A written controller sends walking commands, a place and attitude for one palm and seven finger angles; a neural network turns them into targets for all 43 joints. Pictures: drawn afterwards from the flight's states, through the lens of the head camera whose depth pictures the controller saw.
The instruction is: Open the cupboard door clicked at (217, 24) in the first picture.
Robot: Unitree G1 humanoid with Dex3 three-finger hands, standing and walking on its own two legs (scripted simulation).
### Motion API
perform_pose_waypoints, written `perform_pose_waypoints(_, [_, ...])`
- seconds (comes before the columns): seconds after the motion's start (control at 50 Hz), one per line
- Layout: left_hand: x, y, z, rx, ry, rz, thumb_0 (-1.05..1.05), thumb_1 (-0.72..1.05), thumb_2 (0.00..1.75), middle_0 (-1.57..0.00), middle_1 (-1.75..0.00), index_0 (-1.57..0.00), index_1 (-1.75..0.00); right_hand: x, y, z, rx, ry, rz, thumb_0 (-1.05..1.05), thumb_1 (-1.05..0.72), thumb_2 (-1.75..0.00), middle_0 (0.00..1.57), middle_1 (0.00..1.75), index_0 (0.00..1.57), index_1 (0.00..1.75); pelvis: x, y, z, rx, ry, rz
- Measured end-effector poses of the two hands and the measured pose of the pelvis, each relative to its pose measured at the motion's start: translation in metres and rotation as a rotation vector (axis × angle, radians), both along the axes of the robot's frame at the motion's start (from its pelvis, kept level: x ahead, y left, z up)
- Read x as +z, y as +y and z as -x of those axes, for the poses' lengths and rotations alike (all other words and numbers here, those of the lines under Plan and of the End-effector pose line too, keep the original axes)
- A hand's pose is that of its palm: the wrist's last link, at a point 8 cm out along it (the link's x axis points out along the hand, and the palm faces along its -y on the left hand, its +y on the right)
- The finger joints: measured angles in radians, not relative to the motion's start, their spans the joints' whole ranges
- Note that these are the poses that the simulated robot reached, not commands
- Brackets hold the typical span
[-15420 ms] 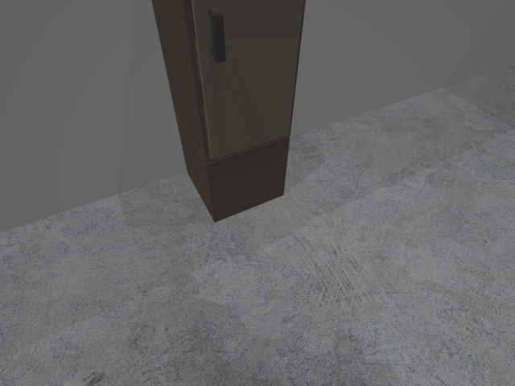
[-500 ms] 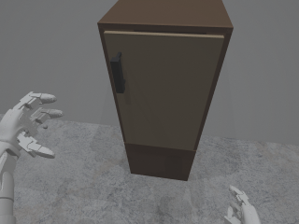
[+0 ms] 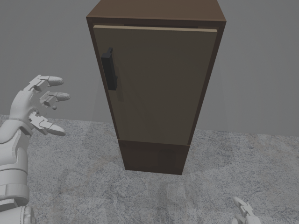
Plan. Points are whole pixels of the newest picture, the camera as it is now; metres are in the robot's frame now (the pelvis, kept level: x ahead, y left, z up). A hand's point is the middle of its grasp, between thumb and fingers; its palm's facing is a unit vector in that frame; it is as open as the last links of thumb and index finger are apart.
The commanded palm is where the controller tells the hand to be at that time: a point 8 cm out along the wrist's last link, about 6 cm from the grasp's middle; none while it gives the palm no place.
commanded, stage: move the hooked fingers beside the handle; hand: left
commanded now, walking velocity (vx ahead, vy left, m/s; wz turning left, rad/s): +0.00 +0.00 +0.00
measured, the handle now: (111, 68) +0.55 +0.15 +0.13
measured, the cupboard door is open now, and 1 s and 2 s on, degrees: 0 0 0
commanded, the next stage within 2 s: slide the fingers in behind the handle in 1.92 s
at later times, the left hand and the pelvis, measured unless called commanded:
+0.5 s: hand (69, 91) +0.42 +0.24 +0.15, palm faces -0.05 -1.00 -0.01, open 14.0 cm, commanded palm +0.40 +0.29 +0.14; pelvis +0.00 +0.01 +0.00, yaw +0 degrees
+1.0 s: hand (83, 76) +0.49 +0.22 +0.15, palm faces -0.06 -1.00 +0.01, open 14.0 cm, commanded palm +0.47 +0.28 +0.14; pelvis +0.01 +0.02 -0.01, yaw -1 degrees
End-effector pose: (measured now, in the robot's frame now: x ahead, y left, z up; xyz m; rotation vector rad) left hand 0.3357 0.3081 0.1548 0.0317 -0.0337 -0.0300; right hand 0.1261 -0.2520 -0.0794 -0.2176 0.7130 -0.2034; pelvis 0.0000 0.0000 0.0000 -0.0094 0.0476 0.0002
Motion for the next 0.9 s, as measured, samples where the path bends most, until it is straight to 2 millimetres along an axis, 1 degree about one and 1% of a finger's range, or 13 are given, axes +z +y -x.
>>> perform_pose_waypoints(0.2, [-0.008, -0.008, -0.024, 0.0, 0.036, 0.005, -0.01, -0.5, 0.3, -0.3, -1.2, -0.3, -1.2, -0.007, 0.004, 0.017, -0.023, 0.072, 0.0, 0.01, -0.9, -0.9, 0.2, 0.3, 0.2, 0.3, 0.0, 0.007, -0.001, -0.003, 0.017, 0.0])
perform_pose_waypoints(0.36, [-0.005, -0.006, -0.045, 0.005, 0.019, 0.012, -0.01, -0.5, 0.3, -0.3, -1.2, -0.3, -1.2, -0.009, 0.008, 0.025, -0.033, 0.116, 0.006, 0.01, -0.9, -0.9, 0.2, 0.3, 0.2, 0.3, 0.0, 0.01, -0.003, -0.004, 0.032, 0.004])
perform_pose_waypoints(0.54, [-0.007, -0.016, -0.072, -0.024, 0.041, 0.025, -0.01, -0.5, 0.3, -0.3, -1.2, -0.3, -1.2, -0.015, 0.006, 0.041, -0.054, 0.19, 0.012, 0.01, -0.9, -0.9, 0.2, 0.3, 0.2, 0.3, -0.001, 0.015, -0.004, -0.006, 0.06, 0.006])
perform_pose_waypoints(0.62, [-0.009, -0.021, -0.085, -0.022, 0.044, 0.031, -0.01, -0.5, 0.3, -0.3, -1.2, -0.3, -1.2, -0.018, 0.005, 0.052, -0.065, 0.234, 0.016, 0.01, -0.9, -0.9, 0.2, 0.3, 0.2, 0.3, -0.002, 0.016, -0.003, -0.006, 0.072, 0.006])
perform_pose_waypoints(0.72, [-0.013, -0.022, -0.1, -0.009, 0.051, 0.037, -0.01, -0.5, 0.3, -0.3, -1.2, -0.3, -1.2, -0.021, 0.002, 0.07, -0.09, 0.292, 0.021, 0.01, -0.9, -0.9, 0.2, 0.3, 0.2, 0.3, -0.004, 0.015, -0.003, -0.012, 0.091, 0.007])
perform_pose_waypoints(0.9, [-0.008, -0.026, -0.126, -0.022, 0.038, 0.04, -0.01, -0.5, 0.3, -0.3, -1.2, -0.3, -1.2, -0.027, -0.003, 0.106, -0.142, 0.413, 0.028, 0.01, -0.9, -0.9, 0.2, 0.3, 0.2, 0.3, -0.007, 0.015, -0.005, -0.017, 0.13, 0.011])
